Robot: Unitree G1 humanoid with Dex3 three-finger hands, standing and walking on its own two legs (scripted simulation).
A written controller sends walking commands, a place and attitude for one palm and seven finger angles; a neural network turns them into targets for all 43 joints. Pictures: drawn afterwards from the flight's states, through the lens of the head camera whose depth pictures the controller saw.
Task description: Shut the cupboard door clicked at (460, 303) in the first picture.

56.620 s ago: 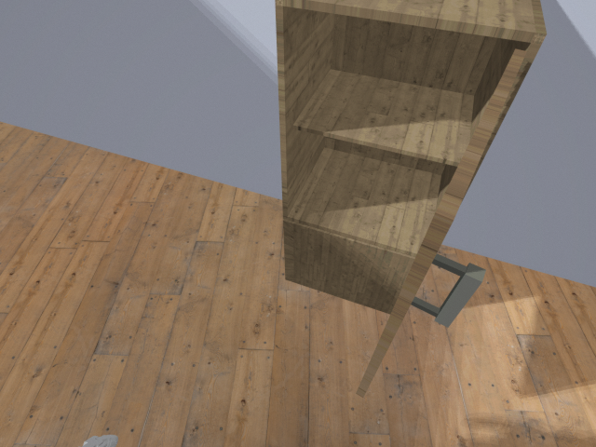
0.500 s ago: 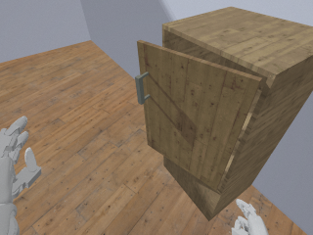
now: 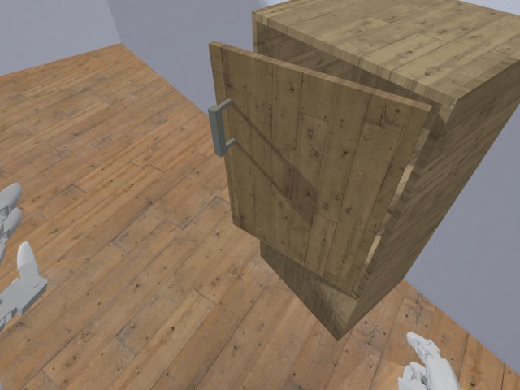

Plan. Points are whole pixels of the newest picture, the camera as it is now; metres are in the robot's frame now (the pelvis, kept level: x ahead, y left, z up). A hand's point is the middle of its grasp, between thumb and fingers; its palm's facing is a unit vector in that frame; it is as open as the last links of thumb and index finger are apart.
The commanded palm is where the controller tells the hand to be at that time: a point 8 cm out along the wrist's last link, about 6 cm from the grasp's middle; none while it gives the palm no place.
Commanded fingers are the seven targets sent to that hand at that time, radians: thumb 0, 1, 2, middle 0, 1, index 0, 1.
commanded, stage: step back with the hand held close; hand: left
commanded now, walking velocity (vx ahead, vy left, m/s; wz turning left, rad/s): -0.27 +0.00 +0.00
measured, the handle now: (223, 128) +0.64 +0.13 +0.05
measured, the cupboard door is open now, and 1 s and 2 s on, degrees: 16 16 16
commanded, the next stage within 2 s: stop stepping back and stand still in 1.36 s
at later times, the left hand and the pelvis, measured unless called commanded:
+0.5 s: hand out of the picture +0.13 +0.27 +0.16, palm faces +0.48 -0.75 -0.46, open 7.5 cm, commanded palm +0.07 +0.30 +0.18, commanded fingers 0.00 0.90 0.90 -0.20 -0.30 -0.20 -0.30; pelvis -0.07 +0.00 -0.02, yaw +1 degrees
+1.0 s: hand out of the picture +0.06 +0.29 +0.18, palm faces +0.56 -0.71 -0.43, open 7.4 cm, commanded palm +0.01 +0.31 +0.18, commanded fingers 0.00 0.90 0.90 -0.20 -0.30 -0.20 -0.30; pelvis -0.12 +0.00 -0.02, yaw +3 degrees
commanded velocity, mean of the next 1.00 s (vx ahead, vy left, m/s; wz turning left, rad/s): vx -0.34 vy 0.00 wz -0.02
